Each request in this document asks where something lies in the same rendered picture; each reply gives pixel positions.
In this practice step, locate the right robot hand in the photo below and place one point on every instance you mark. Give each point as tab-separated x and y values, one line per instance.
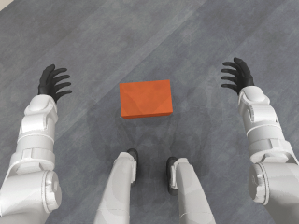
243	76

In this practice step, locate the left robot foot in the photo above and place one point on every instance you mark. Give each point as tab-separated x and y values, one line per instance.
134	154

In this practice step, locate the robot right upper arm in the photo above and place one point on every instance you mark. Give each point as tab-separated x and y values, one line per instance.
275	185

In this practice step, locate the robot foot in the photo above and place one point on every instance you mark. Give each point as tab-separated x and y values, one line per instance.
134	154
170	163

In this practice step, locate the right robot foot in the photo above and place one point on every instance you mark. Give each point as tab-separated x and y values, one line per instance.
170	163

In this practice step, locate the left robot forearm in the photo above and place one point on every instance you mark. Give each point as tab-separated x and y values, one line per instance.
34	151

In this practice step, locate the right robot forearm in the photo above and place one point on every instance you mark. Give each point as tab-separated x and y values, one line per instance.
264	133

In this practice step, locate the carton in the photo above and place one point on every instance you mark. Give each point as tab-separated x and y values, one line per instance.
146	99

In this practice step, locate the robot left upper arm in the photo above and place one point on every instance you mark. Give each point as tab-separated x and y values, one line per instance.
30	198

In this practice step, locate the left robot hand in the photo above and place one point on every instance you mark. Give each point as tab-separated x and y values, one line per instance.
47	83

